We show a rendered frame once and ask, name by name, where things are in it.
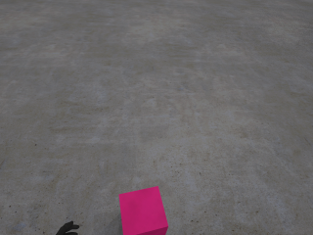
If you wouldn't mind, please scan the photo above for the carton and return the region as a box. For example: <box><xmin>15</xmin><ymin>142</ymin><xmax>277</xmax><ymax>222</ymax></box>
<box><xmin>118</xmin><ymin>186</ymin><xmax>168</xmax><ymax>235</ymax></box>

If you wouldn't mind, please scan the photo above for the robot left hand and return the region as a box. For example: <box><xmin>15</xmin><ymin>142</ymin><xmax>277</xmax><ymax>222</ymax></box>
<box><xmin>56</xmin><ymin>221</ymin><xmax>79</xmax><ymax>235</ymax></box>

